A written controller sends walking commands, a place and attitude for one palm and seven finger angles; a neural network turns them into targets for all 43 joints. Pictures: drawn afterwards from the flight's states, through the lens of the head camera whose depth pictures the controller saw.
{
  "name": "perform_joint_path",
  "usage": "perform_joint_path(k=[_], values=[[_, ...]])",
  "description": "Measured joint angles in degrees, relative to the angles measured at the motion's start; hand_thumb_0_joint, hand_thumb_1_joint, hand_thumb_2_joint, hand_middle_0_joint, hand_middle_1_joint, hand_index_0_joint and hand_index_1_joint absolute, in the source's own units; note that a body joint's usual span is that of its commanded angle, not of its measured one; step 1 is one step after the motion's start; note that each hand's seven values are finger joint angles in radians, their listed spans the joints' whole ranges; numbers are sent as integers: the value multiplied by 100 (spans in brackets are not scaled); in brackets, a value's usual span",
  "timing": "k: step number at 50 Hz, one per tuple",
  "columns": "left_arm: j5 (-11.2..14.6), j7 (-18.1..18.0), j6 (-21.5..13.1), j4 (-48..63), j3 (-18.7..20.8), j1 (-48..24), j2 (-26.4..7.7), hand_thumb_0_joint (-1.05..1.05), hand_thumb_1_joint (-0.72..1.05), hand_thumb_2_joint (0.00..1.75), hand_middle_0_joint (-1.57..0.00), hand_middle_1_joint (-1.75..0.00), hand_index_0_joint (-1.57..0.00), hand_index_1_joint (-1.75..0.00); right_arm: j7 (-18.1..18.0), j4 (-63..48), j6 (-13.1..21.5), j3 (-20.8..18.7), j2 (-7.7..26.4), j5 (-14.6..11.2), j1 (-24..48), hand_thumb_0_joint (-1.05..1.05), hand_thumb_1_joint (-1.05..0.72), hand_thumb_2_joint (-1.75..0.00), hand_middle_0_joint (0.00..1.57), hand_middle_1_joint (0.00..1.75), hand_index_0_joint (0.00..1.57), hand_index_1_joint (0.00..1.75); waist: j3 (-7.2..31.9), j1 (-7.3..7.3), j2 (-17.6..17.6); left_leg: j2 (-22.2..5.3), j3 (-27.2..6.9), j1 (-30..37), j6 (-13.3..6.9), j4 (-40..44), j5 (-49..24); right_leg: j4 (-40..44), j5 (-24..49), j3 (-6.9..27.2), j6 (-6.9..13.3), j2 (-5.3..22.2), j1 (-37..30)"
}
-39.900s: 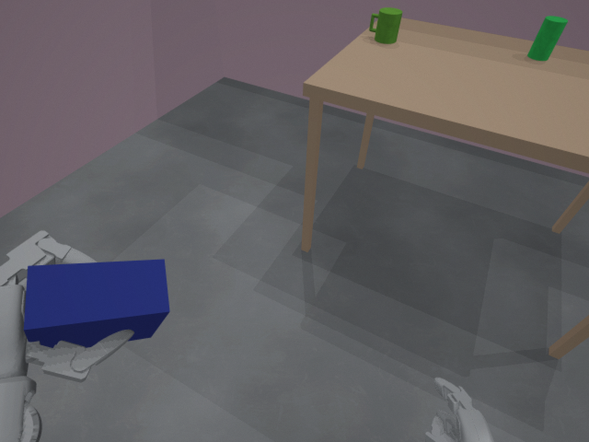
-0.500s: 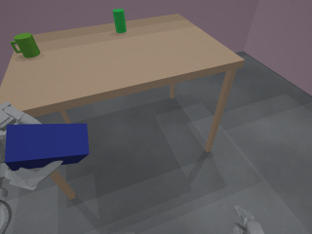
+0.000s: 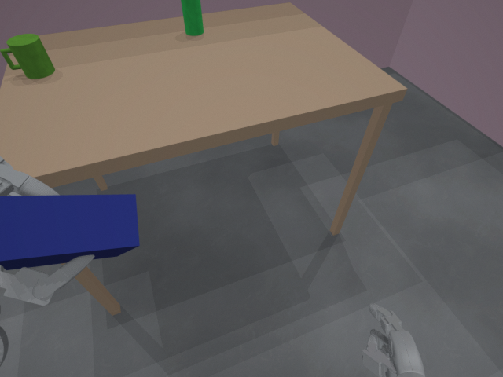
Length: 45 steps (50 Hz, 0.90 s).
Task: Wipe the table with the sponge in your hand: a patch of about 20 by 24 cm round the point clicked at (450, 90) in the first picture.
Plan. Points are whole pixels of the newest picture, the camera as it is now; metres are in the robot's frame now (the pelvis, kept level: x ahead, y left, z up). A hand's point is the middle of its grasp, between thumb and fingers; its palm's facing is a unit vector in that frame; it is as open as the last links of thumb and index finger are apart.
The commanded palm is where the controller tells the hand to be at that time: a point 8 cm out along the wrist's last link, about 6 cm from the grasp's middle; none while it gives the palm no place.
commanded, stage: stop stepping back and stand still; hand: left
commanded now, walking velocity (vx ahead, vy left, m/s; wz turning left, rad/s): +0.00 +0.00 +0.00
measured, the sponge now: (89, 231) +0.24 +0.20 +0.19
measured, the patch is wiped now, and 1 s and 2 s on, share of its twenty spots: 1.00 1.00 1.00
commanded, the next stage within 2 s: stand and wait in 0.28 s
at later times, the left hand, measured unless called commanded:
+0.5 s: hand (24, 231) +0.22 +0.25 +0.21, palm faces +0.44 -0.82 -0.37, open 9.7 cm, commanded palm +0.16 +0.29 +0.23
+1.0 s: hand (29, 235) +0.21 +0.24 +0.21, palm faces +0.43 -0.82 -0.38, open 9.7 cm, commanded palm +0.16 +0.29 +0.23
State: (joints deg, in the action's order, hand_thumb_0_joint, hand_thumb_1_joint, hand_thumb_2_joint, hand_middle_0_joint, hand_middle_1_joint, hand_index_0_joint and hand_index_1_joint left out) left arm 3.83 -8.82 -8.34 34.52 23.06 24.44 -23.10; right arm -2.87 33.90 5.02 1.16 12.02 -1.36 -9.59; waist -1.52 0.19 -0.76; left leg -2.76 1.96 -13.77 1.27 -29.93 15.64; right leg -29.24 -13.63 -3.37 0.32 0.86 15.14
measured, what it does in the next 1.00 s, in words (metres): stands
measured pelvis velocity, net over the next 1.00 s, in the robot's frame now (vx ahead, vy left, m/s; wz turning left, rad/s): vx -0.01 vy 0.01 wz -0.01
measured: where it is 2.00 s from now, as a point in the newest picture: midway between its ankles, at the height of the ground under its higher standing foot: outside the picture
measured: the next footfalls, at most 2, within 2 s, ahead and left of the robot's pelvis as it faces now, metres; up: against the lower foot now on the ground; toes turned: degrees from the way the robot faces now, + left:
none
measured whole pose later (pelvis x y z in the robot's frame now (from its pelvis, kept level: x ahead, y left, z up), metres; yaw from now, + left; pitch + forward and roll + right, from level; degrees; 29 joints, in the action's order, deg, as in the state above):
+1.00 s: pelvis -0.01 +0.01 +0.00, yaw +0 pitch +0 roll -1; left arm 3.7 -9.3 -8.2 32.4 22.0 24.2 -21.1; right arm -3.3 34.9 3.9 0.9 12.4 -1.0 -9.7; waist -0.6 -0.1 -2.2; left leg -2.7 2.4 -13.7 0.6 -27.9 14.1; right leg -24.9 -10.7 -3.0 -0.3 0.7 14.2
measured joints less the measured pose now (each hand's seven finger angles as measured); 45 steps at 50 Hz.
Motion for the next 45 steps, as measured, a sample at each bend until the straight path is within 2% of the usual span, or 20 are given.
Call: perform_joint_path(k=[4, 9, 23, 45], values=[[0, -18, -5, -56, 23, -112, 57, -1, -49, 108, -77, -138, -78, -137, 2, 49, -21, 47, -43, 17, 37, 1, -90, -90, 20, 30, 20, 30, -21, -72, -3, 5, 6, 8, -30, 37, -24, 135, 81, 5, -28, 0, -53], [-7, -31, 22, -97, -39, -182, 170, -1, -49, 108, -77, -138, -78, -137, 0, 69, -32, 81, -69, 42, 71, 1, -90, -90, 21, 30, 20, 30, -4, -96, -15, 23, 24, 15, -65, 83, -53, 252, 158, 21, -62, 13, -88], [-9, -33, -8, -104, -52, -98, 126, -1, -49, 108, -77, -138, -78, -137, -25, 73, -79, 46, -28, 51, 32, 1, -90, -90, 21, 30, 21, 30, 60, -32, -30, 44, 42, 28, -86, 189, -116, 380, 237, 38, -86, 29, -108], [-9, -51, 10, -190, -88, -12, 178, -1, -49, 108, -77, -138, -78, -137, -43, 100, -117, -37, 51, 38, -20, 1, -90, -90, 20, 30, 20, 30, 98, -11, -122, 9, 38, 8, -65, 202, -146, 427, 284, 37, -62, -9, -100]])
